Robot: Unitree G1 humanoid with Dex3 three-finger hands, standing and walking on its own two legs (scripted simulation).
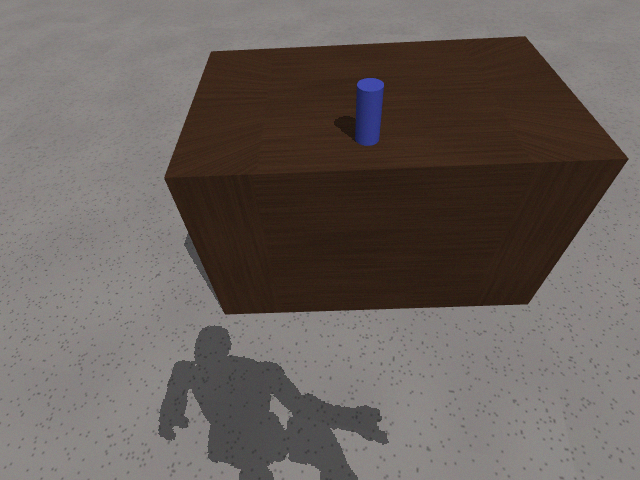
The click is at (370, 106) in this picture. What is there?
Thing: squat round
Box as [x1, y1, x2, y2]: [355, 78, 383, 145]
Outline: 375,78 365,78 358,81 357,83 355,139 357,142 364,145 370,145 377,142 379,136 383,83
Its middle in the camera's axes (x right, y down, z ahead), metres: +0.12 -0.30 +0.95
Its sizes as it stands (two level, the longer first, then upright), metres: 0.062 0.062 0.147
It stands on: a support 0.65 m high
